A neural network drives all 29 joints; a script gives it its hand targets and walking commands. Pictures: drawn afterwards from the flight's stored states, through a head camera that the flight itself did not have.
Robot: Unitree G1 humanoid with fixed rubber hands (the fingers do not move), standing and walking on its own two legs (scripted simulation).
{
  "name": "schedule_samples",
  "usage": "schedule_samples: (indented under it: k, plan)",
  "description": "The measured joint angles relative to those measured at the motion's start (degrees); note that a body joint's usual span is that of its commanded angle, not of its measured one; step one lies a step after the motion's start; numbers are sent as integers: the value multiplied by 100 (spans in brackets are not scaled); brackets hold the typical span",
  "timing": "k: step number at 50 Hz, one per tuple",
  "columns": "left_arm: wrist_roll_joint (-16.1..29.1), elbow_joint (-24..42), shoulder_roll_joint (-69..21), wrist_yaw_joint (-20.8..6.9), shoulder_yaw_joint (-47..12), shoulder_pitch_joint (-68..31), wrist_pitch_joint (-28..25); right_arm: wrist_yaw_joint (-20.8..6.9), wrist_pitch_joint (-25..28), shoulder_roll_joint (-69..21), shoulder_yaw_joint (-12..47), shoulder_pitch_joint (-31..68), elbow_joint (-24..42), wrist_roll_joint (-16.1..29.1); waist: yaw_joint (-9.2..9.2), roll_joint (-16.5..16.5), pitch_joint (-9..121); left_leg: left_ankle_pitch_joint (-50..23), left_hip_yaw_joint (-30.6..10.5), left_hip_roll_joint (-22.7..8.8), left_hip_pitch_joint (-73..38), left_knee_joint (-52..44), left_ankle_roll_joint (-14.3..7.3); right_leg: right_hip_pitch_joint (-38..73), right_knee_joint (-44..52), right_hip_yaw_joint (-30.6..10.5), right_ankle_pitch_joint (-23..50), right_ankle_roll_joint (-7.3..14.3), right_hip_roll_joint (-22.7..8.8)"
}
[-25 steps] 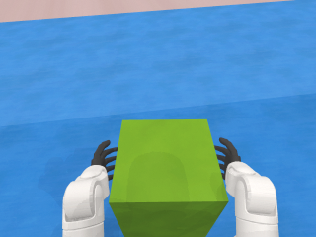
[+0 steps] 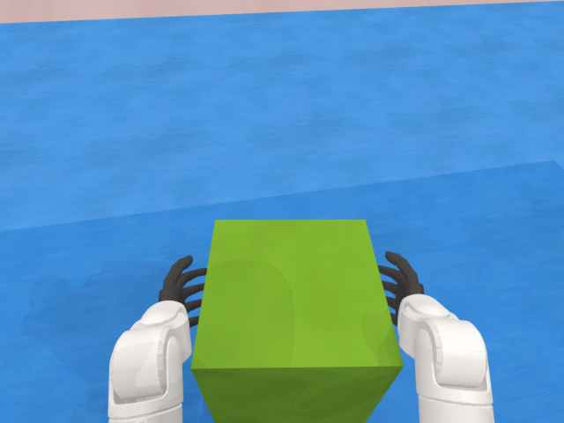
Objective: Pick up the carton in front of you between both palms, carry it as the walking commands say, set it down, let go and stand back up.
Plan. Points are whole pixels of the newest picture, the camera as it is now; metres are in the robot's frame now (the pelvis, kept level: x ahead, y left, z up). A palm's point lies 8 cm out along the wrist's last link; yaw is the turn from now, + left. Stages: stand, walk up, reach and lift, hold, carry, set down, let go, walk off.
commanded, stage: carry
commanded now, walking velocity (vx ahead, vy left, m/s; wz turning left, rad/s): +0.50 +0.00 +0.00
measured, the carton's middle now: (290, 329) +0.27 +0.00 -0.02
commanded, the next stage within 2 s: none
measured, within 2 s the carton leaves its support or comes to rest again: neither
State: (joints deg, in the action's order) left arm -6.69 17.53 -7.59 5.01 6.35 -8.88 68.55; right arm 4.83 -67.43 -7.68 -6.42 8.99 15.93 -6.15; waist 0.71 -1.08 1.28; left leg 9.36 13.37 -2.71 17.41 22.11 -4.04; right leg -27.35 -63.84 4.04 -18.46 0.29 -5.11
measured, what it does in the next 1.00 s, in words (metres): walks ahead: right foot, then left foot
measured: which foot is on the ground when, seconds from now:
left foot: down 0.00-0.34, up 0.36-0.80, down 0.82-1.00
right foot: up 0.00-0.30, down 0.32-0.82, up 0.84-1.00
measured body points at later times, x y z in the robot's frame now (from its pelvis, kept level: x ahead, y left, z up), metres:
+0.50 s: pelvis +0.34 -0.04 +0.00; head +0.37 -0.06 +0.45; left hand +0.61 +0.13 +0.07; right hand +0.63 -0.17 +0.06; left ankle +0.25 +0.09 -0.65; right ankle +0.38 -0.11 -0.75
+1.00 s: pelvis +0.67 +0.03 +0.00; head +0.70 +0.05 +0.45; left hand +0.95 +0.18 +0.04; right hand +0.95 -0.12 +0.05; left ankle +0.70 +0.10 -0.75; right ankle +0.59 -0.09 -0.66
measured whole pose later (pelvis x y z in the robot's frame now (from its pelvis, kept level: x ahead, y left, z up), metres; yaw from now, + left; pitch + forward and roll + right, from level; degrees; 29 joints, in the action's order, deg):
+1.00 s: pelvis +0.67 +0.03 +0.00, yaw +0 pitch +4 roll -1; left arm -6.7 17.5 -7.6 4.8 6.6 -8.9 68.5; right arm 4.9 -67.6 -7.7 -6.3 9.2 15.8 -6.2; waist 0.7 -1.0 1.0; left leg 9.2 13.7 -1.8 16.9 21.5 -4.5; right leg -27.3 -63.6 4.5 -18.1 0.8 -4.2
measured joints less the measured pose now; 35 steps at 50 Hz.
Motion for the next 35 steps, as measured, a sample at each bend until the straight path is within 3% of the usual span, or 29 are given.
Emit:
schedule_samples:
  k: [8, 14, 16, 17, 19, 21, 23, 29, 35]
  plan:
    - [17, 451, 12, 13, -204, 154, -127, -1, 115, 21, 44, -202, 521, 97, -49, 31, 121, 384, -135, 65, -1346, -952, 187, -857, 2060, 281, 1103, -136, -126]
    - [65, 727, 4, 25, -124, 61, 89, -1, -113, 10, 82, -65, 760, 55, -78, 80, 318, 1189, -203, 48, -2322, -975, 502, -431, 3460, 700, 1697, 46, 85]
    - [78, 654, -9, 25, -81, -57, 161, -1, -212, 8, 39, 13, 759, 21, -85, 143, 352, 1721, -285, -70, -2406, -313, 609, -27, 3772, 889, 1569, 141, 231]
    - [70, 517, -20, 25, -75, -129, 136, -1, -237, 21, -22, 85, 681, 15, -117, 282, 341, 1822, -346, -250, -2161, 472, 602, -19, 3528, 971, 1383, 304, 303]
    - [48, 211, -45, 25, -49, -289, 123, -1, -285, 25, -149, 175, 513, -2, -161, 329, 245, 1716, -802, -247, -1222, 2623, 511, 39, 3222, 1029, 1027, 508, 298]
    - [51, 54, -51, 24, -16, -305, 133, 0, -319, -22, -212, 188, 398, -39, -153, 272, 122, 1489, -1040, -120, -311, 4088, 384, 325, 3439, 1038, 962, 531, 270]
    - [69, 36, -42, 23, 5, -237, 119, -1, -314, -20, -161, 173, 334, -62, -145, 230, 35, 1120, -1035, -139, 380, 4436, 314, 668, 3816, 1017, 957, 478, 281]
    - [132, 303, -18, 21, 40, -88, -6, 0, -167, -15, 6, 148, 438, -65, -137, 151, 14, 358, -887, -340, 1545, 3175, 441, 1601, 4709, 867, 841, 369, 318]
    - [144, 511, -19, 1, -4, -99, 27, 12, -212, -8, 31, 96, 725, -51, -72, 155, 212, -409, -600, -336, 1697, 1470, 471, 2532, 5128, 783, 367, 140, 331]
